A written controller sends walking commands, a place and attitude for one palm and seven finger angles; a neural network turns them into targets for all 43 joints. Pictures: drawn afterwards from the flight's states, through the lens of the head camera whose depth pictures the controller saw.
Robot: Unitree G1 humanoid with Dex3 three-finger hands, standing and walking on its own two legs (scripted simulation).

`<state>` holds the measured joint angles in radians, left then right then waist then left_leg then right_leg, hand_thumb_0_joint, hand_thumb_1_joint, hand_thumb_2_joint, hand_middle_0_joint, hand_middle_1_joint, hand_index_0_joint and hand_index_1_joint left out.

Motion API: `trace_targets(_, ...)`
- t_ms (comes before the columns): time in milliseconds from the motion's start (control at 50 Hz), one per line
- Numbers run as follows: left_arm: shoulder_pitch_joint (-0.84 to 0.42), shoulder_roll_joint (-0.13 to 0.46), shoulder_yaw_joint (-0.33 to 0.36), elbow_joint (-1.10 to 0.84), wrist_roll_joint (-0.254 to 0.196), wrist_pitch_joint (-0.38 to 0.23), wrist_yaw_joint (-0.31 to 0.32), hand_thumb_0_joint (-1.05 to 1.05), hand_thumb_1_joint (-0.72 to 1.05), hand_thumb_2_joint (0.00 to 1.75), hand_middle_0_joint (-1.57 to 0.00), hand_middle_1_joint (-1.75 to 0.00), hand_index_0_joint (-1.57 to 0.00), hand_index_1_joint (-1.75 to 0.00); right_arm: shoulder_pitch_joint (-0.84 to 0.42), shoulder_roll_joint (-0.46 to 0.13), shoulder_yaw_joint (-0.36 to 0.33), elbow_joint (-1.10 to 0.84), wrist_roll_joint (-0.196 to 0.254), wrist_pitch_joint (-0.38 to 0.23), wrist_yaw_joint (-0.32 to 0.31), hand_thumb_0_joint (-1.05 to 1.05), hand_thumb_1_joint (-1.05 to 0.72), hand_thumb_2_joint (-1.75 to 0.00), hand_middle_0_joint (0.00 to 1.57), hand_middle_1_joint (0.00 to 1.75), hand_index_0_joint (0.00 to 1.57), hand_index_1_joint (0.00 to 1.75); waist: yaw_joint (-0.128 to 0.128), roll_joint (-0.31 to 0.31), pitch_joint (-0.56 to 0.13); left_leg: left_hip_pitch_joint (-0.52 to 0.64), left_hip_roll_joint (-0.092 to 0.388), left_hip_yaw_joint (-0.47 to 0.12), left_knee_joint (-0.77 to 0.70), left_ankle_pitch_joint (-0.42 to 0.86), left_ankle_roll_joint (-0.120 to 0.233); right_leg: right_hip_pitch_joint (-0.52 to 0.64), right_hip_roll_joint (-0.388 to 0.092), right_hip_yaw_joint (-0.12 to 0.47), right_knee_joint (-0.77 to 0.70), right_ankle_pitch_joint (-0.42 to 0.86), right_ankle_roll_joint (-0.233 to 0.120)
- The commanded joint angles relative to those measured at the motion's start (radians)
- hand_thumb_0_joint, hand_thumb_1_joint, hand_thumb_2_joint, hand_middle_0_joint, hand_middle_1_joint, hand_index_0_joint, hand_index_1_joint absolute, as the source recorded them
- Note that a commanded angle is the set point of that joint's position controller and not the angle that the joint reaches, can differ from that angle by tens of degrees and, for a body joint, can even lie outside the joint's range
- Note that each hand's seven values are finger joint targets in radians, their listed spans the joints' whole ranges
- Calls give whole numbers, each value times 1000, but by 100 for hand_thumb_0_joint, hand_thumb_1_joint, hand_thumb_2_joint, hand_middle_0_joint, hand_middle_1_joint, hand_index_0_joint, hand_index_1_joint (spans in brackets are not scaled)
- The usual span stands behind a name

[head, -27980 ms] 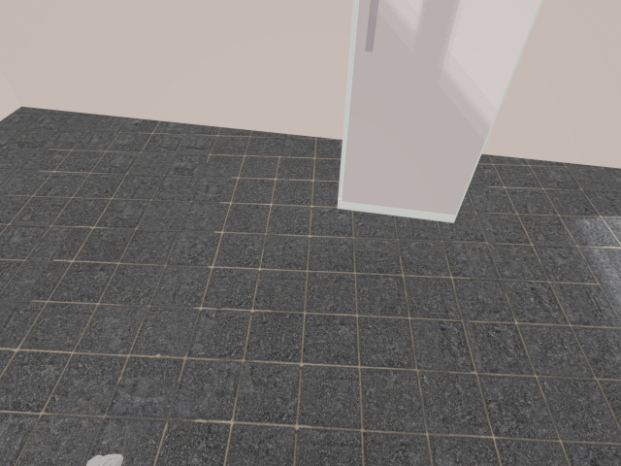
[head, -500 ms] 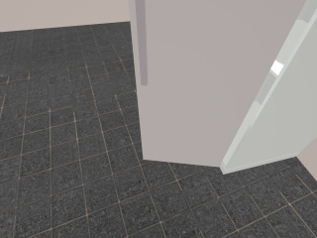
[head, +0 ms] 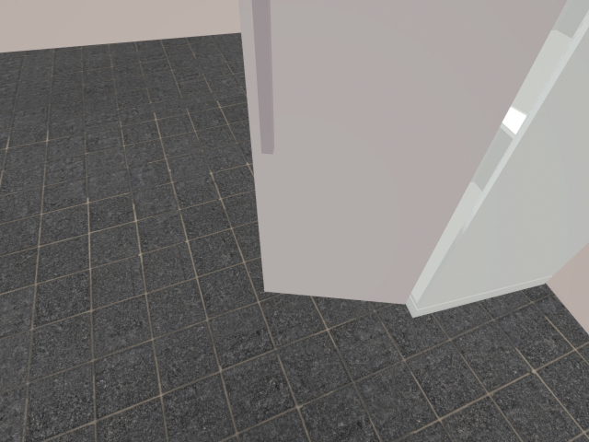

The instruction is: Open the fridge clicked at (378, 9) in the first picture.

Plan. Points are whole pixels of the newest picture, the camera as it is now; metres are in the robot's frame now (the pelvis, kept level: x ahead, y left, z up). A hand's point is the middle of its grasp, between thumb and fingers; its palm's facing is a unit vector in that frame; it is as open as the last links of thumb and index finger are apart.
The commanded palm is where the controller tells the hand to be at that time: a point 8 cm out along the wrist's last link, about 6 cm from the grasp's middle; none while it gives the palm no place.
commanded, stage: look to check the result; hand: left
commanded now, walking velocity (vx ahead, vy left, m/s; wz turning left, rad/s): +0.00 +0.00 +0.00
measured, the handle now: (266, 63) +0.68 +0.09 +0.18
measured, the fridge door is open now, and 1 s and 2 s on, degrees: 70 70 70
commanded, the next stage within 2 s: stand and wait in 0.44 s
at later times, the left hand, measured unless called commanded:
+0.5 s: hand out of the picture +0.01 +0.17 -0.18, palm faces +0.01 -0.98 -0.18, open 7.4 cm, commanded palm none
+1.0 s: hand out of the picture +0.03 +0.17 -0.18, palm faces +0.00 -0.98 -0.20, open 7.4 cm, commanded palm none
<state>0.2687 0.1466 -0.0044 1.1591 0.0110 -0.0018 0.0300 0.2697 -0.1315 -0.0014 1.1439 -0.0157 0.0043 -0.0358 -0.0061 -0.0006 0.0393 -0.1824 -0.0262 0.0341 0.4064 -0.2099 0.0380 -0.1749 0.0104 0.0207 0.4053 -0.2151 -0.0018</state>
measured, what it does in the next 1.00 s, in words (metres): stands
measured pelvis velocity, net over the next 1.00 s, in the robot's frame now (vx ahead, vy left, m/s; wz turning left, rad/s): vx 0.02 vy -0.01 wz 0.00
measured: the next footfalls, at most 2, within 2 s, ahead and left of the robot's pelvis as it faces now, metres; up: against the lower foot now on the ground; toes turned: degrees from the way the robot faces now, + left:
none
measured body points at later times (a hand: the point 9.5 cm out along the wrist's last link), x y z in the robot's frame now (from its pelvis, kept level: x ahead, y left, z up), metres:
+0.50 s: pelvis +0.01 +0.00 +0.00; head +0.02 +0.00 +0.45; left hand +0.02 +0.22 -0.16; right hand +0.01 -0.22 -0.16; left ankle +0.01 +0.09 -0.74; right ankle +0.00 -0.12 -0.74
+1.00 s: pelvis +0.02 -0.01 +0.00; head +0.03 -0.01 +0.45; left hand +0.03 +0.22 -0.16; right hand +0.03 -0.24 -0.16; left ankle +0.01 +0.09 -0.74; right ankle +0.00 -0.12 -0.74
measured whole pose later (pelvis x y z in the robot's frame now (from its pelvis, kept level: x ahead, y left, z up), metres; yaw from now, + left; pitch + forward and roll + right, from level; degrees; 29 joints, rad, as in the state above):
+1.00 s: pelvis +0.02 -0.01 +0.00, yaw +0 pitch -1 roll +0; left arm 0.22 0.17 0.00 1.15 0.01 -0.01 0.03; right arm 0.22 -0.16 0.00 1.15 -0.01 0.00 -0.04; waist -0.01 -0.01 0.05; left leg -0.15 -0.02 0.03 0.37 -0.22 0.03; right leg -0.14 0.02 0.02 0.38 -0.22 -0.01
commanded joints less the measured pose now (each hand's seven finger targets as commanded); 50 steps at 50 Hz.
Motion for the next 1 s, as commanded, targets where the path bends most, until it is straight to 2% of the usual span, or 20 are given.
trace_targets(0,49,100,22,-29,2,-12,5,0,90,90,-20,-30,-20,-30,51,-110,-21,-32,-2,-12,-9,0,-90,-90,20,30,20,30,0,-1,28,-11,123,-111,-86,44,9,-43,-89,73,-74,46,-39)
trace_targets(100,46,103,22,-30,2,-14,5,0,90,90,-20,-30,-20,-30,46,-114,-23,-34,-1,-12,-9,0,-90,-90,20,30,20,30,-2,-5,16,1,120,-110,-76,59,10,-41,-90,77,-76,55,-38)
trace_targets(180,37,100,23,-31,1,-12,4,0,90,90,-20,-30,-20,-30,39,-113,-20,-31,-4,-14,-9,0,-90,-90,20,30,20,30,-2,16,23,-5,123,-114,-87,58,8,-37,-90,74,-71,58,-38)
trace_targets(360,24,107,22,-33,2,-12,3,0,90,90,-20,-30,-20,-30,24,-120,-20,-32,-4,-13,-8,0,-90,-90,20,30,20,30,-2,7,30,-1,124,-115,-91,60,7,-40,-92,73,-76,58,-37)
trace_targets(500,20,122,26,-37,1,-17,3,0,90,90,-20,-30,-20,-30,14,-135,-21,-34,-2,-18,-10,0,-90,-90,20,30,20,30,0,0,-6,35,129,-105,-75,142,8,-17,-97,76,-72,127,-37)
trace_targets(600,12,126,24,-36,2,-15,3,0,90,90,-20,-30,-20,-30,4,-139,-20,-31,-2,-15,-8,0,-90,-90,20,30,20,30,0,5,26,25,127,-108,-89,104,5,-31,-94,79,-84,90,-36)
trace_targets(700,7,134,27,-37,1,-18,2,0,90,90,-20,-30,-20,-30,4,-146,-22,-30,-1,-18,-9,0,-90,-90,20,30,20,30,0,0,-8,43,130,-104,-84,134,6,-7,-98,80,-82,121,-38)
trace_targets(760,1,129,24,-36,-1,-17,2,0,90,90,-20,-30,-20,-30,-1,-141,-19,-26,-3,-17,-9,0,-90,-90,20,30,20,30,-1,2,8,38,128,-105,-89,127,4,-12,-99,79,-84,117,-36)
trace_targets(980,-3,137,26,-34,-1,-18,2,0,90,90,-20,-30,-20,-30,-10,-151,-18,-25,-3,-20,-11,0,-90,-90,20,30,20,30,0,7,-7,58,133,-101,-89,162,3,3,-100,82,-83,151,-39)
